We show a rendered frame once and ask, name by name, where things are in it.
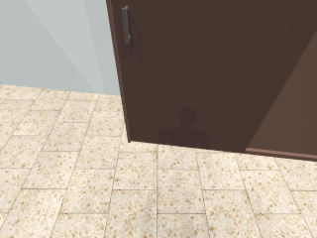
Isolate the wardrobe door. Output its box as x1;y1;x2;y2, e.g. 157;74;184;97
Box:
247;31;317;156
111;0;317;152

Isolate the handle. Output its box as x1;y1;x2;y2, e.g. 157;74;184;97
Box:
121;6;131;45

